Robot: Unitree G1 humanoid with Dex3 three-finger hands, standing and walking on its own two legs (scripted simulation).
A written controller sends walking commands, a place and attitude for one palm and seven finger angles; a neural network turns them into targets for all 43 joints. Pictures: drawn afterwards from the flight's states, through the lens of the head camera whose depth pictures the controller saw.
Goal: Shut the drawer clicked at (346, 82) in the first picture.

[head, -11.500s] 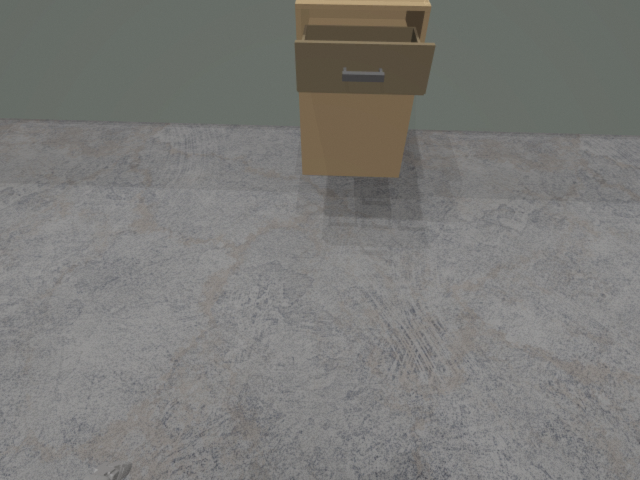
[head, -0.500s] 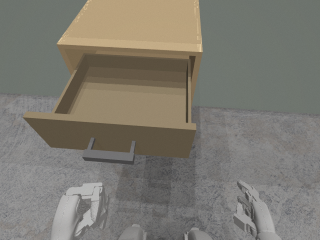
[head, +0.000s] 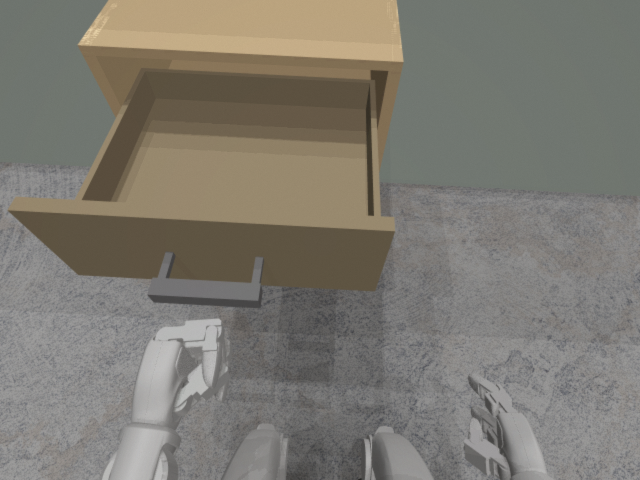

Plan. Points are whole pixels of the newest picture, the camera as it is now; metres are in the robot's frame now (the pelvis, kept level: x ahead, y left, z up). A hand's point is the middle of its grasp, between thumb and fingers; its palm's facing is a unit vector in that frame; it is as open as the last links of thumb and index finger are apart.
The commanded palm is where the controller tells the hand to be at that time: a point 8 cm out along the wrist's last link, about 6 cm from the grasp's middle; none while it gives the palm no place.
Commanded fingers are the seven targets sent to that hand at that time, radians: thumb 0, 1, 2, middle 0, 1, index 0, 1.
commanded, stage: bring the fist close to the handle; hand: left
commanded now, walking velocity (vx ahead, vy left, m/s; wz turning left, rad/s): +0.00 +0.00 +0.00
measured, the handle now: (210, 277) +0.36 +0.15 +0.02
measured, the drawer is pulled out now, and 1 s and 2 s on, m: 0.29 0.29 0.17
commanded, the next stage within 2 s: push the drawer shut in 0.64 s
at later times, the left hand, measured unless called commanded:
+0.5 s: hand (231, 354) +0.26 +0.11 +0.02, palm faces -0.07 -1.00 -0.01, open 3.3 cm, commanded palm +0.25 +0.17 +0.02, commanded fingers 0.00 0.90 0.90 -1.40 -1.60 -1.40 -1.60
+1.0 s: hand (231, 339) +0.28 +0.12 +0.01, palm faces -0.09 -1.00 -0.03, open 3.1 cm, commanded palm +0.28 +0.17 +0.02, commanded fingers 0.00 0.90 0.90 -1.40 -1.60 -1.40 -1.60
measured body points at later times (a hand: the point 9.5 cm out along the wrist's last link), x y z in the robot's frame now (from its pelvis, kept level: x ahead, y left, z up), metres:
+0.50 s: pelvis +0.00 +0.01 -0.01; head +0.11 +0.01 +0.43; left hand +0.26 +0.17 +0.02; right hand +0.19 -0.22 -0.10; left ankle +0.01 +0.11 -0.63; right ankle +0.02 -0.11 -0.63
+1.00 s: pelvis -0.01 +0.01 -0.01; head +0.11 +0.02 +0.42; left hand +0.28 +0.17 +0.01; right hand +0.18 -0.23 -0.11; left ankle +0.01 +0.11 -0.63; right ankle +0.02 -0.11 -0.63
